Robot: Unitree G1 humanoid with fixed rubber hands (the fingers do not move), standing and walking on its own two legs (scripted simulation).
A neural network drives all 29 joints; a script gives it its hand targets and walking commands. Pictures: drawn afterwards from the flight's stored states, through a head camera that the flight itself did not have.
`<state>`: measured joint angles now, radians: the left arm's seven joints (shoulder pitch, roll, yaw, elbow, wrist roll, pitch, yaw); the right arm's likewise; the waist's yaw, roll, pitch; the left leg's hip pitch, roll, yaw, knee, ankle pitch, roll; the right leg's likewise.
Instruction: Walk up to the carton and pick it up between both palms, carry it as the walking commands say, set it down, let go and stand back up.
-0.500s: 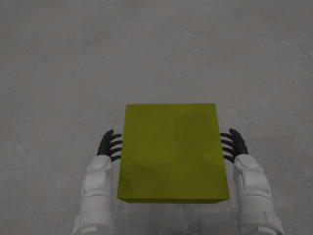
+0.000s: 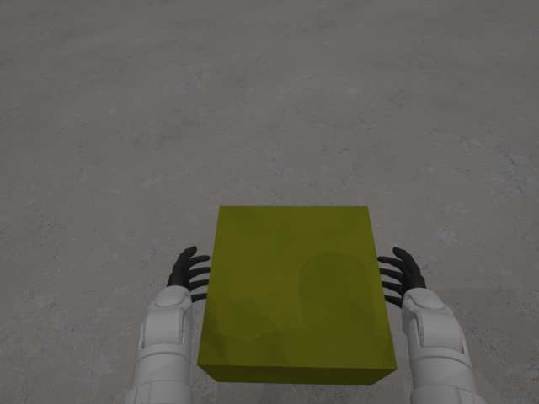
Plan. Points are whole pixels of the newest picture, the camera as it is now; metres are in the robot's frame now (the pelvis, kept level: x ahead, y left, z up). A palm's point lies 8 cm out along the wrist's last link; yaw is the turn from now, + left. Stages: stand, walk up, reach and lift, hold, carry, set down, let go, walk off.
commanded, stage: reach and lift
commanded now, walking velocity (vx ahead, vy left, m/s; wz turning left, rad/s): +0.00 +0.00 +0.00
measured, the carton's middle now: (293, 293) +0.35 +0.00 -0.06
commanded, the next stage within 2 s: hold in 1.32 s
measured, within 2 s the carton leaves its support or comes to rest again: neither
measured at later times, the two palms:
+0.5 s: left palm (165, 289) +0.28 +0.19 +0.06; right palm (416, 287) +0.29 -0.17 +0.06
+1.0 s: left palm (170, 287) +0.29 +0.18 +0.05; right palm (420, 290) +0.29 -0.18 +0.06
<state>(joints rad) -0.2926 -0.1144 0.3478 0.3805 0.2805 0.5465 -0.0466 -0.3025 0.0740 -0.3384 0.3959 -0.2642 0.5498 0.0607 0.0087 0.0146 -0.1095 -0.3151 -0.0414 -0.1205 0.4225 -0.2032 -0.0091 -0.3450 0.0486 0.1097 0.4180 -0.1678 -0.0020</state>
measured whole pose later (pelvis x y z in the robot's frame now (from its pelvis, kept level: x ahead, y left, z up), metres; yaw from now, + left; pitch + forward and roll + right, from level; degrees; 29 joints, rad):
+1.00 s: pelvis +0.01 +0.01 +0.01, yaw +0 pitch -5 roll +0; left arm -0.25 -0.12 0.30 0.24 0.30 0.72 -0.04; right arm -0.25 0.11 -0.30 0.23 -0.30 0.73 0.05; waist 0.00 0.00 -0.04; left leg -0.04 -0.04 -0.11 0.29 -0.17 0.00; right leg -0.07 0.04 0.11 0.29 -0.14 0.00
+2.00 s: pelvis +0.02 +0.00 +0.00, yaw +1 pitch -1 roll +0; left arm -0.22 -0.12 0.24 0.13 0.25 0.78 0.01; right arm -0.19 0.14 -0.25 0.09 -0.25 0.78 -0.06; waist 0.00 -0.01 -0.11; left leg -0.18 -0.03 -0.07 0.47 -0.32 0.01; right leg -0.22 -0.01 0.02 0.48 -0.31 0.01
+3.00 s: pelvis +0.49 +0.18 +0.00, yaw +30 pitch +4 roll -2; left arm -0.03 -0.13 0.12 -0.48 0.11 1.19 0.13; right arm -0.03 0.13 -0.14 -0.49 -0.10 1.19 -0.15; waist -0.05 0.00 -0.05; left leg -0.20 -0.14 0.09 0.32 -0.20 0.19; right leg -0.65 -0.16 -0.02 1.11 -0.25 0.11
